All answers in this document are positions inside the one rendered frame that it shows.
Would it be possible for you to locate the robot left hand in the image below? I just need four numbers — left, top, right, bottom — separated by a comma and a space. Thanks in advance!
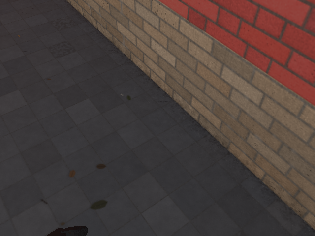
46, 225, 88, 236

